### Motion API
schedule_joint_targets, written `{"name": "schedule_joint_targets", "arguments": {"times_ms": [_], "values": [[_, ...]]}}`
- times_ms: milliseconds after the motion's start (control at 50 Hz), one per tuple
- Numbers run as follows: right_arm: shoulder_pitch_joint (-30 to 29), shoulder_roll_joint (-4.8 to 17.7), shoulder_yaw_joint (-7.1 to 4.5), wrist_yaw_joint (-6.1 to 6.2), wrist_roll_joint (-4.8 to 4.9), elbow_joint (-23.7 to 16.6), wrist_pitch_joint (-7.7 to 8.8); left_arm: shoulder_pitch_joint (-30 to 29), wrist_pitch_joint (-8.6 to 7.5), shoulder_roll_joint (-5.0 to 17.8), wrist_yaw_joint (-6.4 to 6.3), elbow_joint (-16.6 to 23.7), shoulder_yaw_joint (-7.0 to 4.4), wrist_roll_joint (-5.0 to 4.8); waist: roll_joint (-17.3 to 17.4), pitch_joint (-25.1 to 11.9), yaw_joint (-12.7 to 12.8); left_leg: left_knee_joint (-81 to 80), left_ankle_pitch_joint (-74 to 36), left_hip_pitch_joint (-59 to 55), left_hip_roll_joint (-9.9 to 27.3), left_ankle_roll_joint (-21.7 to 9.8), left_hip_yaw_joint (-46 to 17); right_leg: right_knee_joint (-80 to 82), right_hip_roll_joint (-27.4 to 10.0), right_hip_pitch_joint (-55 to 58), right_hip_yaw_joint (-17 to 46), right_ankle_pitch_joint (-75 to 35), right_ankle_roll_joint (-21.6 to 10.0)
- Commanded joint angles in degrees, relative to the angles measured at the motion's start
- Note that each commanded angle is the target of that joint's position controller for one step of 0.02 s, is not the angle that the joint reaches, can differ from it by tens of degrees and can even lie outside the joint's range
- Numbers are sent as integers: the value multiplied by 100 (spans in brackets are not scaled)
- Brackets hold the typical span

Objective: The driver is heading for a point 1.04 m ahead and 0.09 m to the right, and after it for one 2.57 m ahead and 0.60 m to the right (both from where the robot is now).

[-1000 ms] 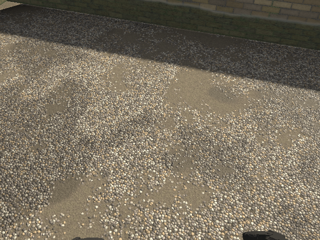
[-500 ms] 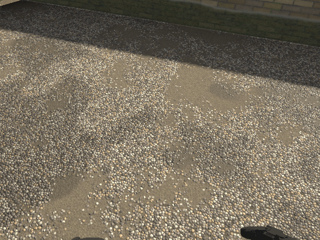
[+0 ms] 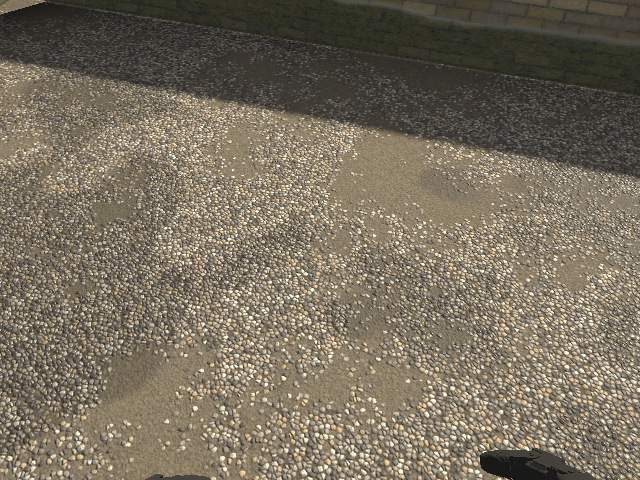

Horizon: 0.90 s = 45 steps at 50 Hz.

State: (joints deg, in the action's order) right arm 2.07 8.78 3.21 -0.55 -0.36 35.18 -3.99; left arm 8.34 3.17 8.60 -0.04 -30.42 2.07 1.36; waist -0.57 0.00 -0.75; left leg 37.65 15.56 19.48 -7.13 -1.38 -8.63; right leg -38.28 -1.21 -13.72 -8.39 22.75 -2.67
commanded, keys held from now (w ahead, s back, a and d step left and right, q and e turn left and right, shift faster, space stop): w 1.00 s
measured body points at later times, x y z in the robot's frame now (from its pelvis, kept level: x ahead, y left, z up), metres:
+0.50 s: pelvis +0.00 +0.00 +0.00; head -0.01 +0.00 +0.45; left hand +0.20 +0.19 -0.07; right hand +0.22 -0.19 -0.07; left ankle +0.05 +0.10 -0.72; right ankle -0.02 -0.08 -0.72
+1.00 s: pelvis +0.00 +0.00 +0.00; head -0.01 +0.00 +0.45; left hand +0.20 +0.20 -0.07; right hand +0.22 -0.20 -0.07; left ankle +0.05 +0.10 -0.72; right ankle -0.02 -0.08 -0.72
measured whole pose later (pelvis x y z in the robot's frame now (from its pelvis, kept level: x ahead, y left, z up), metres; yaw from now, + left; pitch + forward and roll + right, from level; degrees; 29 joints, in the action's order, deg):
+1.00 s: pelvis +0.00 +0.00 +0.00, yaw +0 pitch -2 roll +0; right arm 2.0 8.7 3.0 -0.3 -0.6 35.4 -3.6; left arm 8.9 2.9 8.5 0.0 -30.7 2.2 1.4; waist -0.5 0.1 -0.8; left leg 37.6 15.4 19.9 -6.6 -1.5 -7.3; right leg -38.6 -1.6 -14.0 -8.7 22.9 -2.6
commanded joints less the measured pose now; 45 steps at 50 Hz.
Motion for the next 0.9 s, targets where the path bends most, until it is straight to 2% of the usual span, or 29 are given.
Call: {"name": "schedule_joint_targets", "arguments": {"times_ms": [20, 60, 100, 120, 160, 200, 220, 240, 260, 300, 320, 360, 400, 420, 460, 500, 520, 540, 560, 600, 620, 660, 700, 720, 760, 820, 840, 880, 900], "values": [[-395, 409, -112, 72, 11, -434, 115, -215, -115, 346, -11, 465, -122, 49, 71, -880, 80, -699, -470, 26, 467, -192, -318, 752, -416, 579, 434, 133, 80], [-901, 362, -106, 9, 66, -664, 100, -634, -115, 326, -11, 622, -66, -47, 30, -89, -14, -462, -1232, 427, 492, -176, -193, 767, -530, 216, 589, -726, 48], [-641, 350, -99, -33, -76, -567, 124, -504, -71, 410, -11, 577, -123, 21, -10, -407, -59, -477, -1520, 252, 466, -182, -110, 704, -572, 323, 565, -881, 35], [-398, 403, -110, 72, 10, -433, 117, -205, -116, 343, -11, 465, -119, 48, 71, -881, 82, -698, -461, 21, 470, -191, -309, 754, -418, 572, 433, 137, 80], [-903, 356, -104, 9, 66, -663, 102, -627, -115, 322, -10, 623, -63, -47, 30, -88, -14, -460, -1229, 422, 495, -175, -183, 768, -532, 207, 588, -729, 48], [-674, 387, -123, -6, -17, -584, 113, -525, -119, 421, -7, 592, -122, -11, 1, -424, -49, -432, -1598, 227, 484, -174, -122, 660, -547, 295, 550, -963, 55], [-382, 402, -112, 84, 10, -435, 110, -189, -142, 337, -8, 460, -114, 46, 75, -928, 68, -698, -455, 9, 482, -191, -312, 735, -416, 592, 424, 118, 78], [-599, 398, -109, 95, 38, -501, 93, -292, -137, 245, 0, 490, -64, 36, 159, -512, 85, -778, -154, 247, 484, -194, -377, 780, -379, 458, 434, 218, 67], [-906, 344, -102, 12, 66, -667, 99, -622, -123, 312, -9, 623, -56, -46, 27, -83, -18, -456, -1212, 428, 500, -174, -178, 763, -534, 199, 588, -739, 46], [-679, 379, -122, -7, -19, -587, 113, -519, -117, 417, -7, 594, -117, -9, -1, -416, -50, -424, -1590, 230, 485, -172, -110, 660, -554, 281, 552, -974, 53], [-387, 395, -111, 83, 7, -437, 110, -180, -140, 336, -8, 462, -110, 47, 71, -925, 69, -688, -451, 6, 482, -188, -297, 738, -424, 577, 427, 119, 76], [-906, 340, -102, 12, 64, -667, 100, -617, -122, 312, -9, 625, -53, -46, 27, -79, -20, -447, -1211, 423, 501, -171, -164, 768, -540, 182, 591, -736, 45], [-680, 375, -122, -7, -21, -587, 115, -515, -117, 417, -6, 596, -114, -9, 0, -411, -51, -419, -1585, 226, 488, -170, -99, 663, -557, 266, 552, -971, 53], [-389, 391, -110, 83, 6, -437, 111, -175, -141, 334, -7, 464, -107, 47, 70, -923, 69, -685, -444, 2, 485, -186, -287, 741, -426, 565, 428, 125, 76], [-908, 336, -102, 12, 63, -667, 102, -614, -122, 309, -8, 627, -50, -46, 28, -76, -20, -444, -1206, 419, 504, -169, -154, 770, -543, 170, 591, -733, 45], [-682, 370, -121, -7, -22, -586, 116, -510, -117, 414, -5, 597, -111, -9, 1, -410, -51, -418, -1579, 222, 491, -169, -90, 664, -558, 257, 552, -969, 53], [-391, 386, -110, 84, 5, -436, 113, -168, -141, 331, -6, 464, -104, 46, 70, -922, 70, -683, -436, -2, 488, -184, -279, 743, -428, 557, 428, 129, 76], [-607, 382, -107, 95, 33, -501, 96, -271, -138, 238, 2, 494, -54, 35, 152, -509, 86, -761, -140, 231, 490, -185, -341, 791, -391, 423, 439, 238, 63], [-909, 331, -101, 13, 63, -665, 104, -610, -122, 306, -7, 628, -47, -46, 28, -74, -21, -442, -1202, 414, 507, -168, -145, 771, -545, 161, 591, -733, 45], [-683, 365, -121, -6, -23, -585, 118, -505, -117, 411, -4, 598, -109, -9, 1, -409, -51, -417, -1574, 217, 494, -168, -82, 666, -560, 249, 552, -968, 54], [-392, 381, -109, 84, 4, -435, 114, -162, -141, 329, -6, 464, -101, 46, 69, -923, 71, -682, -429, -7, 491, -183, -270, 746, -430, 550, 428, 132, 75], [-909, 326, -101, 13, 62, -663, 105, -605, -122, 302, -6, 628, -45, -47, 27, -73, -21, -440, -1199, 408, 510, -166, -136, 773, -547, 153, 592, -734, 44], [-684, 360, -120, -6, -24, -582, 120, -500, -117, 408, -4, 598, -107, -9, 1, -408, -51, -416, -1571, 212, 497, -168, -73, 668, -561, 242, 552, -970, 54], [-393, 376, -108, 85, 3, -433, 115, -155, -141, 326, -5, 464, -98, 45, 68, -923, 71, -680, -425, -12, 494, -181, -261, 748, -431, 543, 428, 133, 75], [-909, 321, -100, 14, 61, -661, 106, -600, -121, 299, -6, 628, -43, -47, 27, -72, -22, -438, -1198, 401, 513, -165, -126, 775, -548, 145, 592, -737, 44], [-651, 317, -98, -28, -90, -554, 139, -435, -71, 367, -10, 576, -98, 36, 23, -470, -48, -454, -1535, 198, 481, -180, -48, 682, -587, 286, 551, -921, 46], [-278, 506, -158, 112, 21, -365, 131, -17, -152, 323, -5, 423, -110, 3, 138, -933, 136, -686, -286, 29, 509, -174, -263, 766, -407, 583, 461, 348, 24], [-709, 316, -92, 105, 42, -552, 71, -361, -156, 239, 2, 493, -43, 14, 73, -314, 42, -821, -4, 364, 525, -158, -336, 820, -400, 358, 457, 241, 17], [-929, 282, -86, 11, 79, -674, 92, -629, -133, 305, 0, 623, -42, -49, -33, -27, -30, -459, -1113, 458, 525, -153, -118, 787, -556, 155, 609, -791, 25]]}}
